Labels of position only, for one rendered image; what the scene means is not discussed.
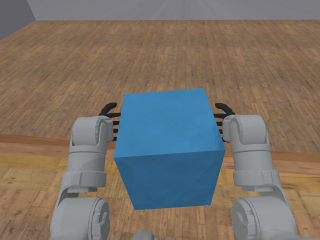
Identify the right robot hand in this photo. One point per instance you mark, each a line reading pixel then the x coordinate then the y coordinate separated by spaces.
pixel 228 112

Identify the robot right upper arm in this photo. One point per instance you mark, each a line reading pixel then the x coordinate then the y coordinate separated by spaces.
pixel 263 218

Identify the left robot forearm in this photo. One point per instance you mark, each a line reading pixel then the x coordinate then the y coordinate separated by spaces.
pixel 86 159

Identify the left robot hand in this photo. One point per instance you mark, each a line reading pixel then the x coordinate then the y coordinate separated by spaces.
pixel 104 112

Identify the carton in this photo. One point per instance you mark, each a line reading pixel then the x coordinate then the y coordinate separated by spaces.
pixel 169 150

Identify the left robot thigh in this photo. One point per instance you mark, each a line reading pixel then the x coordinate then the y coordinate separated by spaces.
pixel 144 235

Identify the right robot forearm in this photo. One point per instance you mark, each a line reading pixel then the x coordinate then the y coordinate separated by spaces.
pixel 253 164

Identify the robot left upper arm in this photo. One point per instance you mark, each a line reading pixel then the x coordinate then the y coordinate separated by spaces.
pixel 81 218

